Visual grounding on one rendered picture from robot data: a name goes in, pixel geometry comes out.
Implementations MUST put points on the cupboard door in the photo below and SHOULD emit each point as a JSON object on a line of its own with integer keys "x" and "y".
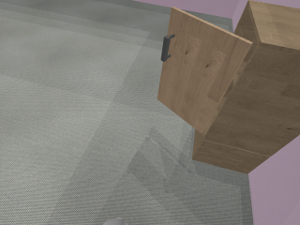
{"x": 204, "y": 59}

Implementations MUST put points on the handle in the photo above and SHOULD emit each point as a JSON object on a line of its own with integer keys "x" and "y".
{"x": 165, "y": 48}

